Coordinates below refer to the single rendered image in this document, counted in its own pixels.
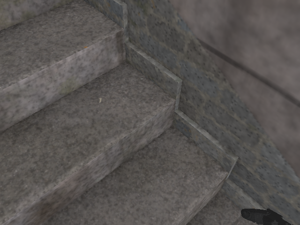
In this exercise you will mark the robot right hand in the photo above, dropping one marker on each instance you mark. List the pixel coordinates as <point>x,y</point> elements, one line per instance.
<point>263,217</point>

